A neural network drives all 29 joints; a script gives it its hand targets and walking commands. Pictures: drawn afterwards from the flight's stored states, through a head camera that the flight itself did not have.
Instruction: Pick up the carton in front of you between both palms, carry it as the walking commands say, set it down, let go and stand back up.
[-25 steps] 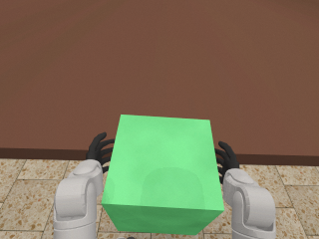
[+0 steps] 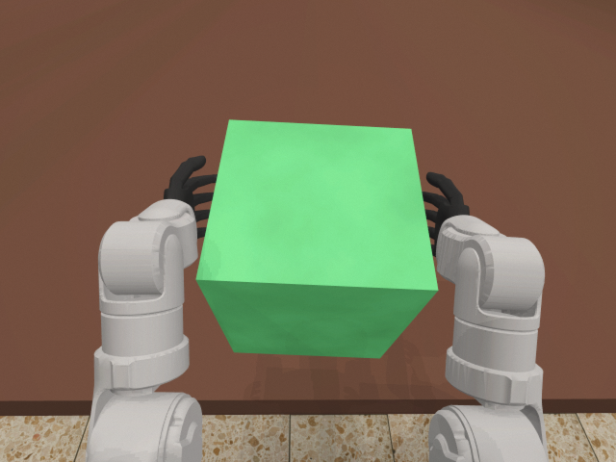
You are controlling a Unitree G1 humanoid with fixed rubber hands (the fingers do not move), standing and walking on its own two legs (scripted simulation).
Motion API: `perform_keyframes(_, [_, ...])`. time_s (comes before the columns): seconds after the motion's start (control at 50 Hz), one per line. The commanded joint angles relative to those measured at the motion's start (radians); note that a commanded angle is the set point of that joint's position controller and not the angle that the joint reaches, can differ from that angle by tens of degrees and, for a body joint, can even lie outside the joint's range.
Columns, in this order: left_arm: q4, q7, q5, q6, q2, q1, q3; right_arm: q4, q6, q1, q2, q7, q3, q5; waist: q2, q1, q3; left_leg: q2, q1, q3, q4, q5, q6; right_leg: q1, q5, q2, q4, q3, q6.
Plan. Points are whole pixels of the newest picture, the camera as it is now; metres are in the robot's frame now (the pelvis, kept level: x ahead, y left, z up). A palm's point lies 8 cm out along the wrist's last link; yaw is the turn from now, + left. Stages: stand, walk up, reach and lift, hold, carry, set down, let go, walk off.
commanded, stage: carry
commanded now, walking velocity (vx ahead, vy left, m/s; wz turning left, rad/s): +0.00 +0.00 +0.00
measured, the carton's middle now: (313, 252) +0.37 +0.01 +0.09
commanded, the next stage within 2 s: none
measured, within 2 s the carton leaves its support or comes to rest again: neither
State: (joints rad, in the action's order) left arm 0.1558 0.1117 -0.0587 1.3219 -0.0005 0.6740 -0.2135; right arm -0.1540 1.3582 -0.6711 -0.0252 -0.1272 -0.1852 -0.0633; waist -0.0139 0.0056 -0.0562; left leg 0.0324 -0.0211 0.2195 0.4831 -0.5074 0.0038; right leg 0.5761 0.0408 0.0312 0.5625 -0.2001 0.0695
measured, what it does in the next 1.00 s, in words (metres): climbs: left foot, then right foot 0.14 m higher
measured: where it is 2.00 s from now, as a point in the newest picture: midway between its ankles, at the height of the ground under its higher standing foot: (305, 353)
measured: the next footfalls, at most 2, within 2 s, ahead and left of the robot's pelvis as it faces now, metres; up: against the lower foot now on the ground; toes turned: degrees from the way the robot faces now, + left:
left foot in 0.34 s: +0.27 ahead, +0.10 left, +0.00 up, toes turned +2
right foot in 0.68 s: +0.51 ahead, -0.09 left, +0.14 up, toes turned -3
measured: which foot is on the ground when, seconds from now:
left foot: down 0.00-0.02, up 0.04-0.32, down 0.34-0.74, up 0.76-1.00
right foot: down 0.00-0.36, up 0.38-0.66, down 0.68-1.00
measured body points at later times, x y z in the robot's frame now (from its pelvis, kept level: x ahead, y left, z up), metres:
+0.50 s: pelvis +0.26 +0.02 +0.02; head +0.38 +0.02 +0.46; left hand +0.70 +0.15 +0.14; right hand +0.66 -0.15 +0.14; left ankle +0.23 +0.10 -0.71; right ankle +0.19 -0.08 -0.57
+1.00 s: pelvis +0.46 -0.01 +0.15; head +0.54 +0.01 +0.60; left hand +0.82 +0.22 +0.24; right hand +0.87 -0.08 +0.24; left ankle +0.55 +0.10 -0.52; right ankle +0.46 -0.08 -0.58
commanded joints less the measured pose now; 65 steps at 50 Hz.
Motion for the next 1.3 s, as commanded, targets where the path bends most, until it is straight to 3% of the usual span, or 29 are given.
perform_keyframes(0.0, [-0.184,-0.223,0.434,0.017,0.833,0.692,0.548,0.096,-0.011,-0.793,-0.841,0.204,0.585,0.429,-0.301,0.081,-0.531,-0.109,-0.550,-0.063,0.807,-0.049,-0.025,-0.932,-0.787,0.375,-0.041,0.568,0.256])
perform_keyframes(0.06, [-0.124,-0.236,0.505,-0.007,1.007,0.885,0.568,0.064,-0.055,-0.956,-0.993,0.196,0.582,0.475,-0.110,0.091,-0.578,-0.032,-0.694,-0.255,0.868,-0.040,0.028,-0.903,-0.790,0.283,-0.024,0.397,0.201])
perform_keyframes(0.14, [0.063,-0.209,0.545,-0.029,1.035,1.051,0.578,0.045,-0.069,-0.969,-0.972,0.140,0.486,0.412,-0.056,0.064,-0.600,-0.002,-0.662,-0.222,0.603,0.016,0.020,-0.858,-0.725,0.288,-0.028,0.321,0.158])
perform_keyframes(0.18, [0.040,-0.208,0.535,-0.023,1.047,1.025,0.564,-0.008,-0.080,-0.999,-0.960,0.123,0.507,0.402,-0.156,0.069,-0.632,-0.043,-0.720,-0.179,0.494,0.104,0.025,-0.965,-0.919,0.251,0.025,0.276,0.148])
perform_keyframes(0.28, [-0.041,-0.202,0.435,-0.035,1.025,0.973,0.568,0.001,-0.089,-0.927,-0.918,0.140,0.515,0.326,-0.141,0.039,-0.606,-0.091,-0.515,-0.081,0.178,0.390,0.049,-0.827,-0.906,0.184,0.144,0.127,0.111])
perform_keyframes(0.32, [-0.033,-0.197,0.393,-0.033,0.999,0.935,0.593,0.038,-0.081,-0.888,-0.940,0.160,0.543,0.338,-0.047,-0.040,-0.600,-0.063,-0.128,-0.107,-0.154,0.766,0.063,-0.571,-0.567,0.097,0.297,0.052,0.016])
perform_keyframes(0.34, [-0.055,-0.201,0.420,-0.033,1.012,0.914,0.599,0.025,-0.089,-0.920,-0.954,0.170,0.558,0.338,0.101,-0.067,-0.665,0.073,0.203,-0.255,-0.060,1.307,0.118,-0.328,-0.163,0.019,0.450,0.072,-0.046])
perform_keyframes(0.36, [-0.079,-0.204,0.420,-0.026,1.037,0.915,0.603,0.007,-0.092,-0.897,-0.949,0.180,0.569,0.355,0.304,-0.113,-0.640,0.212,0.600,-0.410,0.109,1.952,0.218,0.090,0.424,-0.064,0.617,0.078,-0.042])
perform_keyframes(0.38, [-0.079,-0.201,0.388,-0.039,1.043,0.890,0.597,0.000,-0.087,-0.912,-0.971,0.184,0.603,0.368,0.385,-0.172,-0.639,0.286,0.834,-0.455,0.153,2.319,0.276,0.428,0.709,-0.145,0.849,0.124,-0.033])
perform_keyframes(0.42, [-0.090,-0.186,0.350,-0.028,1.023,0.872,0.593,0.002,-0.087,-0.872,-0.961,0.197,0.587,0.382,0.213,-0.178,-0.669,0.293,0.793,-0.488,0.111,1.925,0.268,0.477,0.603,-0.084,0.967,0.174,-0.019])
perform_keyframes(0.46, [-0.067,-0.167,0.312,-0.039,0.965,0.819,0.545,-0.041,-0.085,-0.949,-1.036,0.215,0.630,0.483,0.173,-0.180,-0.567,0.267,0.736,-0.502,0.098,1.674,0.272,0.632,0.654,-0.076,1.060,0.140,-0.044])
perform_keyframes(0.5, [-0.081,-0.158,0.250,-0.041,0.890,0.767,0.500,-0.086,-0.090,-0.967,-1.014,0.224,0.679,0.515,0.055,-0.128,-0.583,0.261,0.636,-0.426,0.077,1.479,0.244,0.553,0.585,-0.054,1.064,0.144,-0.043])
perform_keyframes(0.54, [-0.097,-0.158,0.260,-0.040,0.899,0.785,0.513,-0.165,-0.096,-1.104,-1.032,0.241,0.687,0.576,0.138,-0.132,-0.556,0.244,0.435,-0.374,0.029,1.275,0.251,0.454,0.532,-0.024,0.990,0.141,-0.016])
perform_keyframes(0.58, [-0.166,-0.150,0.200,-0.051,0.836,0.697,0.469,-0.073,-0.094,-1.104,-1.046,0.243,0.668,0.582,0.065,-0.096,-0.483,0.162,0.341,-0.325,0.011,1.288,0.200,0.400,0.544,-0.034,0.819,0.091,-0.006])
perform_keyframes(0.64, [-0.224,-0.159,0.204,-0.047,0.857,0.699,0.472,0.129,-0.094,-0.962,-1.073,0.264,0.643,0.555,0.179,0.027,-0.429,0.159,-0.022,-0.224,-0.022,1.663,0.173,-0.124,0.346,-0.135,0.502,-0.035,0.052])
perform_keyframes(0.66, [-0.275,-0.173,0.250,-0.046,0.945,0.709,0.520,0.084,-0.097,-1.041,-1.039,0.267,0.616,0.522,0.262,0.085,-0.532,0.153,-0.070,-0.168,0.114,1.725,0.141,-0.281,0.257,-0.106,0.433,0.063,0.097])
perform_keyframes(0.68, [-0.294,-0.184,0.262,-0.053,0.965,0.730,0.489,0.177,-0.096,-0.985,-1.068,0.267,0.605,0.507,0.111,0.144,-0.642,0.062,-0.178,-0.170,0.405,1.494,0.050,-0.490,-0.085,0.024,0.300,0.341,0.200])
perform_keyframes(0.7, [-0.321,-0.194,0.274,-0.066,0.984,0.670,0.482,0.177,-0.100,-0.988,-1.097,0.270,0.606,0.508,-0.303,0.197,-0.671,-0.128,-0.428,-0.186,0.923,0.629,-0.036,-0.671,-0.779,0.253,0.126,0.736,0.410])
perform_keyframes(0.72, [-0.351,-0.210,0.310,-0.077,1.056,0.622,0.503,0.155,-0.117,-0.968,-1.075,0.274,0.580,0.475,-0.266,0.164,-0.686,-0.175,-0.571,-0.280,1.204,0.055,-0.019,-0.740,-1.111,0.256,0.037,0.800,0.441])
perform_keyframes(0.74, [-0.210,-0.217,0.354,-0.108,1.105,0.765,0.570,0.186,-0.129,-0.959,-1.090,0.267,0.565,0.428,-0.205,0.182,-0.646,-0.172,-0.771,-0.395,1.339,-0.053,-0.007,-0.817,-0.981,0.242,0.091,0.713,0.395])
perform_keyframes(0.8, [-0.047,-0.255,0.539,-0.123,1.235,0.997,0.680,0.190,-0.138,-0.797,-1.099,0.220,0.460,0.329,-0.007,0.100,-0.511,-0.067,-0.844,-0.392,1.157,-0.003,0.051,-0.710,-0.376,0.163,0.085,0.611,0.182])
perform_keyframes(0.88, [-0.152,-0.278,0.587,-0.162,1.283,0.966,0.725,0.177,-0.190,-0.713,-0.960,0.187,0.436,0.205,0.004,0.090,-0.459,-0.010,-0.727,-0.261,0.702,0.031,0.007,-0.656,-0.537,0.155,0.001,0.456,0.155])
perform_keyframes(0.92, [-0.175,-0.292,0.586,-0.161,1.265,0.942,0.670,0.202,-0.202,-0.639,-0.957,0.192,0.430,0.194,-0.072,0.075,-0.484,-0.089,-0.525,-0.150,0.436,0.090,0.006,-0.606,-0.671,0.139,-0.030,0.312,0.129])
perform_keyframes(1.02, [-0.342,-0.286,0.464,-0.139,1.177,0.729,0.602,0.206,-0.188,-0.702,-0.960,0.198,0.507,0.238,-0.112,-0.008,-0.478,-0.066,-0.155,-0.120,-0.029,0.558,0.054,-0.474,-0.378,0.107,0.119,0.165,0.050])
perform_keyframes(1.04, [-0.383,-0.280,0.466,-0.133,1.178,0.759,0.609,0.217,-0.183,-0.720,-0.920,0.199,0.494,0.246,-0.087,-0.007,-0.464,-0.022,-0.068,-0.155,-0.099,0.657,0.057,-0.415,-0.272,0.082,0.155,0.152,0.006])
perform_keyframes(1.08, [-0.425,-0.261,0.427,-0.118,1.087,0.693,0.560,0.207,-0.166,-0.769,-0.908,0.216,0.540,0.297,0.080,0.018,-0.526,0.280,0.152,-0.411,0.094,1.296,0.157,-0.236,0.316,0.059,0.187,0.197,-0.050])
perform_keyframes(1.1, [-0.329,-0.250,0.440,-0.112,1.054,0.770,0.554,0.167,-0.170,-0.837,-0.983,0.219,0.553,0.344,0.112,0.010,-0.535,0.330,0.107,-0.486,0.058,1.212,0.252,-0.237,0.529,0.017,0.192,0.209,-0.074])
perform_keyframes(1.16, [-0.329,-0.232,0.433,-0.073,1.057,0.752,0.527,0.149,-0.124,-0.886,-0.978,0.206,0.536,0.396,0.136,-0.003,-0.459,0.234,-0.017,-0.525,-0.095,0.676,0.146,-0.267,0.539,-0.017,0.106,0.196,-0.069])
perform_keyframes(1.28, [-0.391,-0.232,0.378,-0.068,1.053,0.735,0.455,0.328,-0.111,-0.814,-1.040,0.257,0.486,0.431,0.071,0.007,-0.485,0.153,-0.042,-0.323,-0.016,0.710,0.102,-0.368,0.274,0.024,-0.060,0.204,-0.051])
